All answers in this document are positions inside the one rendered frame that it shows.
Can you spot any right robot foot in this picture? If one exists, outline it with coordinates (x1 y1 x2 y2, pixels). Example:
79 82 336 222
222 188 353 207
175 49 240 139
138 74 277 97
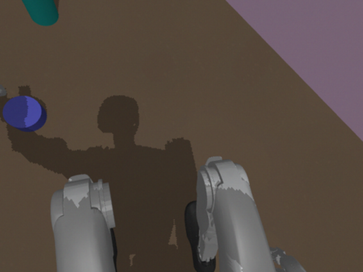
184 201 216 272

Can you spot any right robot hand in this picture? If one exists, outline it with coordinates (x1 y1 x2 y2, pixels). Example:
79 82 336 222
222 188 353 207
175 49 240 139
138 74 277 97
269 247 306 272

